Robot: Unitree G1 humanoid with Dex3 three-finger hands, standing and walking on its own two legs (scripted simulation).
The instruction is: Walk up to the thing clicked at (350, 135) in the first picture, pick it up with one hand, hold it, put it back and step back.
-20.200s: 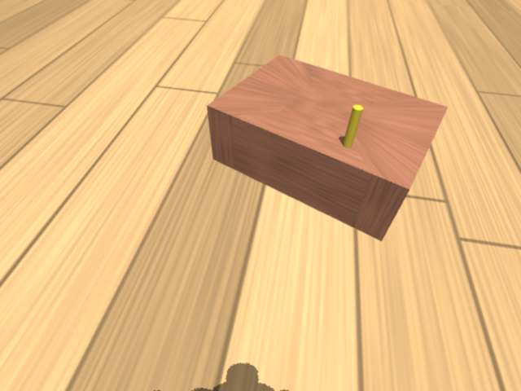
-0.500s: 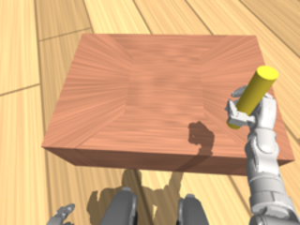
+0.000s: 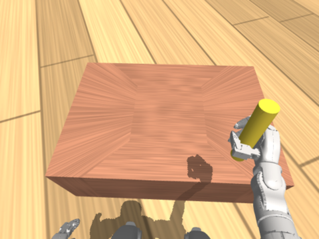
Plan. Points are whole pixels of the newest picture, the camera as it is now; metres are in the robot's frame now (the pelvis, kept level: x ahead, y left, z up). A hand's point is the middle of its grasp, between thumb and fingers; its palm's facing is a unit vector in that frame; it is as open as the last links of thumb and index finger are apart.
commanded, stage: lift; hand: right
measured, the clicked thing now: (251, 134) +0.37 -0.19 +0.06
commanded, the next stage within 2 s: hold in 0.42 s
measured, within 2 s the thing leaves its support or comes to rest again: neither
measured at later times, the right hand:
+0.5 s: hand (245, 138) +0.36 -0.17 +0.06, palm faces +0.15 +0.99 -0.01, open 5.5 cm
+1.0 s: hand (251, 140) +0.35 -0.18 +0.08, palm faces +0.16 +0.99 -0.01, open 5.5 cm
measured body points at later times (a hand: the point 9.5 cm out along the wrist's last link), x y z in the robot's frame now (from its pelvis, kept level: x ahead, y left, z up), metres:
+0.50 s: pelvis +0.01 +0.00 +0.02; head +0.07 -0.01 +0.47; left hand +0.13 +0.25 -0.09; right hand +0.34 -0.23 +0.06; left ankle +0.03 +0.14 -0.67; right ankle +0.01 -0.13 -0.67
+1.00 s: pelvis +0.01 -0.01 +0.03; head +0.06 -0.02 +0.48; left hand +0.14 +0.24 -0.08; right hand +0.33 -0.23 +0.08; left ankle +0.03 +0.14 -0.67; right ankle +0.01 -0.13 -0.67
